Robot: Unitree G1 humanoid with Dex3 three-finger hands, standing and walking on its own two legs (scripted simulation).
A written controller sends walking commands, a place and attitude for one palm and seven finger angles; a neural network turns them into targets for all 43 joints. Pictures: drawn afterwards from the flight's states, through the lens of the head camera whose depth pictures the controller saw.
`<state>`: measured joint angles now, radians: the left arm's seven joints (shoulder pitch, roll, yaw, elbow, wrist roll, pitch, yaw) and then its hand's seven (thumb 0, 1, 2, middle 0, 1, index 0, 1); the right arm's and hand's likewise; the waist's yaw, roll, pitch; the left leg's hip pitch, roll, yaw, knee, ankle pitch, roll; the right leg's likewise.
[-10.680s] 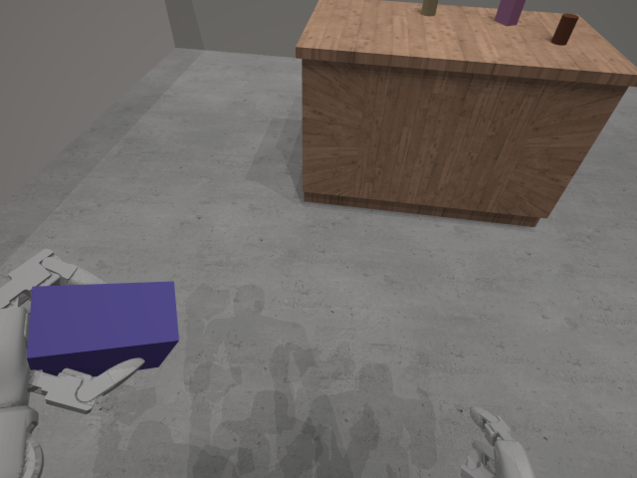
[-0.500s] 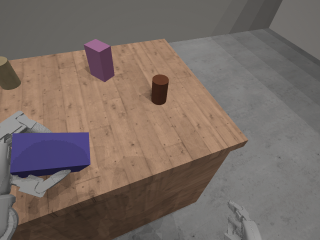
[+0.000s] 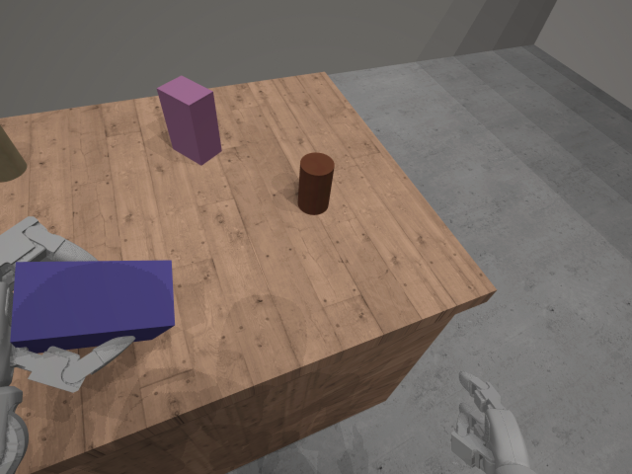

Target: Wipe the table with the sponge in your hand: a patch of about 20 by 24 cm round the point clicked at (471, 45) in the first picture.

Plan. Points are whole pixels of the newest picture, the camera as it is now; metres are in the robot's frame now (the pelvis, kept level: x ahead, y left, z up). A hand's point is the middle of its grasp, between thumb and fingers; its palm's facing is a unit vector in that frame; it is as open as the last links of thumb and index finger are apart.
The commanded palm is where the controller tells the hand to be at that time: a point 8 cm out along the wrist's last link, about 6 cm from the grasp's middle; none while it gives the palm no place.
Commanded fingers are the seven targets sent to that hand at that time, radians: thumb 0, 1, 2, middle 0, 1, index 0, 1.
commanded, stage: come to a stop and stand still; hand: left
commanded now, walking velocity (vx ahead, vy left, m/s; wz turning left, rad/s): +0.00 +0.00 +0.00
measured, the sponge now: (118, 306) +0.23 +0.22 +0.14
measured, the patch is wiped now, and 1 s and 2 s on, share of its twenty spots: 0.00 0.00 0.00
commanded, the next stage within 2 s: look again from close up in 0.02 s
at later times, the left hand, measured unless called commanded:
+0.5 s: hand (83, 312) +0.21 +0.23 +0.16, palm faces +0.37 -0.84 -0.39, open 9.8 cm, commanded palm +0.16 +0.27 +0.18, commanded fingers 0.00 0.10 1.30 -1.20 -1.60 -1.20 -1.60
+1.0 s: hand (88, 345) +0.19 +0.22 +0.16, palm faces +0.33 -0.84 -0.44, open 9.8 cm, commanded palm +0.13 +0.26 +0.18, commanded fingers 0.00 0.10 1.30 -1.20 -1.60 -1.20 -1.60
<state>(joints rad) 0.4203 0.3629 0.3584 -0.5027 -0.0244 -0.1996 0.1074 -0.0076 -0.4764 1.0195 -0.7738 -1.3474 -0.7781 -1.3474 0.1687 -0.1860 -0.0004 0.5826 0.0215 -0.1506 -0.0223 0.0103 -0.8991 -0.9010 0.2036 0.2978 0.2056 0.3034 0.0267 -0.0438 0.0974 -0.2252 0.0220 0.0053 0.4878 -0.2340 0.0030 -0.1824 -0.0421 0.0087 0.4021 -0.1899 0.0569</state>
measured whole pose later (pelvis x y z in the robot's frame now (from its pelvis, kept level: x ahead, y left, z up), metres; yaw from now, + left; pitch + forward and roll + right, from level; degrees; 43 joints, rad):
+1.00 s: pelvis -0.04 -0.02 -0.01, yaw -1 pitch +0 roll -1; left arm 0.47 0.39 0.39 -0.59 -0.04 -0.23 0.11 -0.01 -0.48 1.02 -0.77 -1.35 -0.78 -1.35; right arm 0.14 -0.19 -0.01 0.55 0.02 -0.12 -0.03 0.01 -0.90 -0.90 0.20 0.30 0.21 0.30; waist 0.02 -0.02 0.13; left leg -0.38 0.06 -0.01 0.59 -0.22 -0.02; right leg -0.34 -0.01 0.00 0.52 -0.18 0.03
